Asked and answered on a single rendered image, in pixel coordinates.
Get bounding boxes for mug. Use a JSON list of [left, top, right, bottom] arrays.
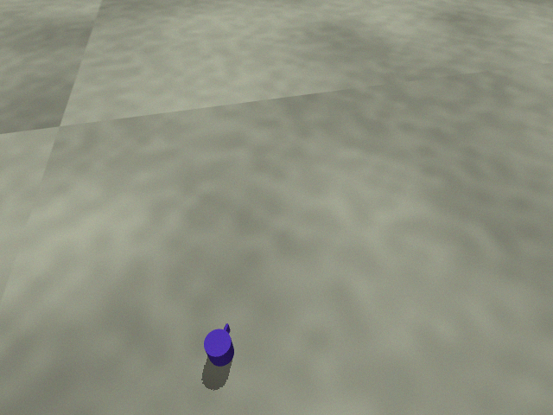
[[204, 323, 234, 367]]

